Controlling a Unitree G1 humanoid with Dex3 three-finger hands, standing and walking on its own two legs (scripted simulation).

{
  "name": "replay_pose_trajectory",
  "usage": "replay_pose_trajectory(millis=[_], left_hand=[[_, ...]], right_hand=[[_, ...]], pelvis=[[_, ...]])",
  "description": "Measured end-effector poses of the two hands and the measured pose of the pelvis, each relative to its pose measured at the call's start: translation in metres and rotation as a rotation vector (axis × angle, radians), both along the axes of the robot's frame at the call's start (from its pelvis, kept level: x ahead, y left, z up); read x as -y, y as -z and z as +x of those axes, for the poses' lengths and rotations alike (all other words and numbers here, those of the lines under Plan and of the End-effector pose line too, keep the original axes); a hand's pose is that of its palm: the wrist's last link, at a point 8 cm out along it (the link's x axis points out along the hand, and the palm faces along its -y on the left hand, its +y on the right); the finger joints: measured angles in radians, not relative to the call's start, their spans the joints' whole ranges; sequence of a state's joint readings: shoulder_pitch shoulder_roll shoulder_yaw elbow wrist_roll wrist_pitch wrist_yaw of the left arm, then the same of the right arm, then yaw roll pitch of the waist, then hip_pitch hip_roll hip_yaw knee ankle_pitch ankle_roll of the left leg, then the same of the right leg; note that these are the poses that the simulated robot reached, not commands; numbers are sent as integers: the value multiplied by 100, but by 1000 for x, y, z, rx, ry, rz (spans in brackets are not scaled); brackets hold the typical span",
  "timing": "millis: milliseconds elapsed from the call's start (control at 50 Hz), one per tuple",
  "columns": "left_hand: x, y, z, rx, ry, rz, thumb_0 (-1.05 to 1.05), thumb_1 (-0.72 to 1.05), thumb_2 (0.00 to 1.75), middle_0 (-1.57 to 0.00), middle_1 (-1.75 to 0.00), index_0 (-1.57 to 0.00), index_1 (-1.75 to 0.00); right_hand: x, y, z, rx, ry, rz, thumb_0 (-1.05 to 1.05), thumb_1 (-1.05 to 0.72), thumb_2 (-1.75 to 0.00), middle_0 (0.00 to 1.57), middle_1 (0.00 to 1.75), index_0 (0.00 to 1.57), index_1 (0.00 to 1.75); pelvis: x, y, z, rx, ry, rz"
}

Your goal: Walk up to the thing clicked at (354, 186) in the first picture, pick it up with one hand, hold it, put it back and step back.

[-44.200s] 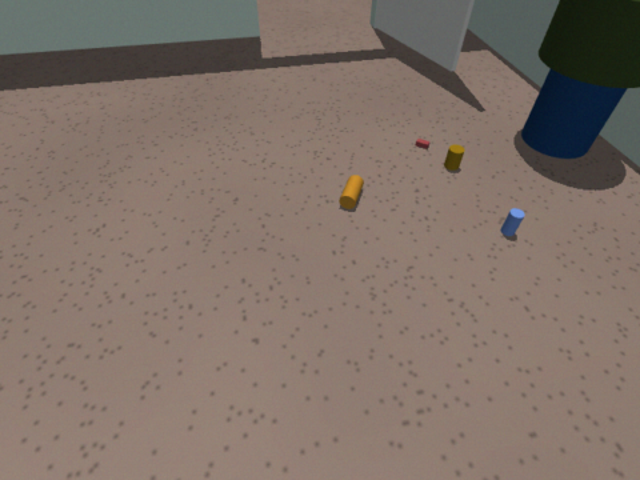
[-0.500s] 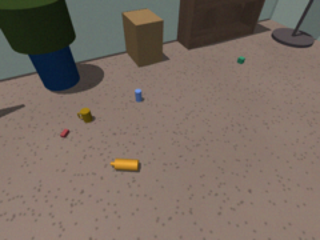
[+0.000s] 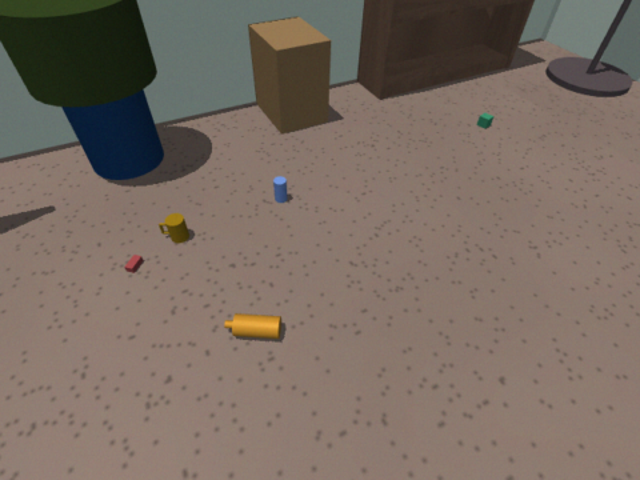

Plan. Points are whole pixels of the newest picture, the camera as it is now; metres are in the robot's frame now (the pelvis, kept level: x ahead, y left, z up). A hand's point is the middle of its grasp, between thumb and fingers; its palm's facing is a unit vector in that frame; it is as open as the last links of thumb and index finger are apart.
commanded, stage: stand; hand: left
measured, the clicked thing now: (252, 325) +0.76 +0.25 -0.74
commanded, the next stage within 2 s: walk up in 0.04 s
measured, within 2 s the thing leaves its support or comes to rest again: neither
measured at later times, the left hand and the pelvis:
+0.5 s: hand out of the picture +0.07 +0.27 -0.15, palm faces +0.01 -0.92 -0.39, open 7.4 cm; pelvis +0.09 -0.01 -0.01, yaw +0 degrees
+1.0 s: hand (168, 395) +0.29 +0.25 -0.15, palm faces -0.06 -0.89 -0.46, open 7.4 cm; pelvis +0.23 -0.03 -0.03, yaw -3 degrees
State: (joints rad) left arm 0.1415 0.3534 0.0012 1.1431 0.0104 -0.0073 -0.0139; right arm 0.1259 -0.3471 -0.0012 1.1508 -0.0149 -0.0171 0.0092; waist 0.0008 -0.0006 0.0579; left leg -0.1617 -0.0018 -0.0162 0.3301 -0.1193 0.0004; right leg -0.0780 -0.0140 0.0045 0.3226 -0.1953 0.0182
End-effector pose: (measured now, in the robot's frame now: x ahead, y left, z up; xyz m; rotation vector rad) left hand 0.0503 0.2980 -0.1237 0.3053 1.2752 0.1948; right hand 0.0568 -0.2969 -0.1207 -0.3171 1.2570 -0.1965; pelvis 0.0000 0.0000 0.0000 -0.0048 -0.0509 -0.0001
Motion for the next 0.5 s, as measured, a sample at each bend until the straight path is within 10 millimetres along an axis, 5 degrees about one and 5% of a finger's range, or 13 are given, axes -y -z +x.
replay_pose_trajectory(millis=[120,280,400,500], left_hand=[[-4,-4,2,25,-1,-4,1,90,90,-21,-30,-20,-30],[-6,-6,5,30,0,59,1,90,90,-21,-30,-20,-30],[-3,-18,-1,-18,-43,75,1,90,90,-21,-30,-20,-30],[-10,-12,15,-50,-53,69,1,90,90,-21,-30,-20,-30]], right_hand=[[2,-4,6,34,-5,13,1,-90,-89,20,30,20,30],[37,4,21,46,23,-8,1,-90,-89,20,30,21,30],[44,-3,70,67,-26,-16,1,-91,-89,20,30,20,30],[32,-3,124,92,-85,-11,1,-91,-89,20,30,20,30]], pelvis=[[1,0,7,-9,5,8],[20,13,30,2,17,0],[20,6,61,1,16,-4],[14,12,91,7,-1,-10]])
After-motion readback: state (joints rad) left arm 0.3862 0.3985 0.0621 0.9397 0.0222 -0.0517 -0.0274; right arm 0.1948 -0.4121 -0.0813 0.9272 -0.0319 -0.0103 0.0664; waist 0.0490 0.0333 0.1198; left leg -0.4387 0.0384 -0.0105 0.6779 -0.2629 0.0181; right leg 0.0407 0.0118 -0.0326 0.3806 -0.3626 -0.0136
